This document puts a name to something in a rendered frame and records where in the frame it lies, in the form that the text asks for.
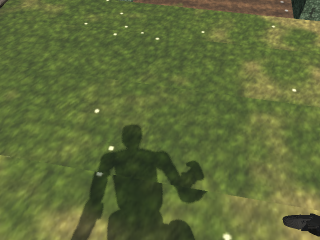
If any robot right hand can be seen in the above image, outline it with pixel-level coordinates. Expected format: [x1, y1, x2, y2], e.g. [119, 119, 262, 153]
[282, 213, 320, 237]

